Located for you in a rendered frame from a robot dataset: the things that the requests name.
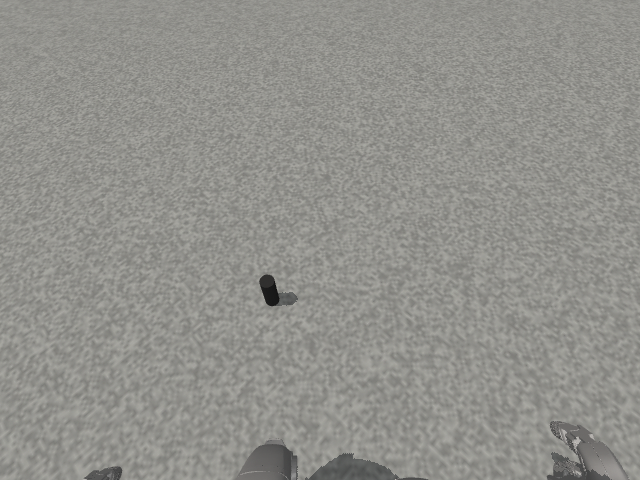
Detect right robot hand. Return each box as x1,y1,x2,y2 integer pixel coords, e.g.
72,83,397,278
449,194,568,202
547,421,629,480

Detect can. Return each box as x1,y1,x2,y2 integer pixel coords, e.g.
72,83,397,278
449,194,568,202
259,275,279,306

